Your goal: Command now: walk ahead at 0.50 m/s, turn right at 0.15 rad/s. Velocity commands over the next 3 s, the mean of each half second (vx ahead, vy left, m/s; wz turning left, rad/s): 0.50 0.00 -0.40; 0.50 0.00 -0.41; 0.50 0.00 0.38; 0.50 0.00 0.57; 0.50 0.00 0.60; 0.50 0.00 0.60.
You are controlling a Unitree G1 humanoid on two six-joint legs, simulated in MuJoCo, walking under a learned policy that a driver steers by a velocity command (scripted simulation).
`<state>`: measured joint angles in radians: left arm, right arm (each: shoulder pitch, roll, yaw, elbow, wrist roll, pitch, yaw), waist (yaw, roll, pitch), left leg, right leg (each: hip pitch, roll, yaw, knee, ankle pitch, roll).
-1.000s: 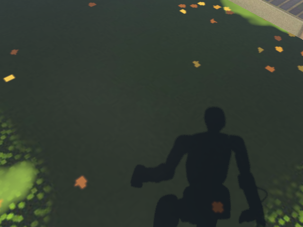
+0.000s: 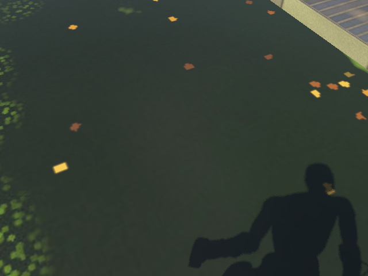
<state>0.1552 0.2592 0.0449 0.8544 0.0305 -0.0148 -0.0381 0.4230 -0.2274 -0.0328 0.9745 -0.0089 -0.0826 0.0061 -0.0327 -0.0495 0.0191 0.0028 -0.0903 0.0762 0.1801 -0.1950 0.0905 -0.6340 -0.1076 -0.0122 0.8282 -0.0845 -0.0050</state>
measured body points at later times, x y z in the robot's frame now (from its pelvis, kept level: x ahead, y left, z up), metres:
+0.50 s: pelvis +0.27 -0.07 +0.00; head +0.30 -0.09 +0.45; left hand +0.34 +0.20 -0.13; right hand +0.36 -0.35 -0.12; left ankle +0.41 +0.08 -0.68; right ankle +0.24 -0.11 -0.75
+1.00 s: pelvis +0.54 -0.11 +0.00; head +0.57 -0.10 +0.45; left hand +0.78 +0.07 -0.12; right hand +0.44 -0.36 -0.12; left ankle +0.58 -0.02 -0.75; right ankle +0.51 -0.24 -0.68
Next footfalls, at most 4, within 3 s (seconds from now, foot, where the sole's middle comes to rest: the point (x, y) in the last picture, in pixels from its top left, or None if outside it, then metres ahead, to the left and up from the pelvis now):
0.22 right None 0.28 -0.12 -0.78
0.74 left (190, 246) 0.61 -0.04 -0.78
1.22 right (260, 221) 0.71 -0.32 -0.78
1.74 left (217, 158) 1.03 -0.18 -0.78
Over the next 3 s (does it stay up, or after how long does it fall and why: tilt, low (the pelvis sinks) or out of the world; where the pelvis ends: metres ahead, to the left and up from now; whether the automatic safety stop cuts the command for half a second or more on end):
stays up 1.50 -0.05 -0.01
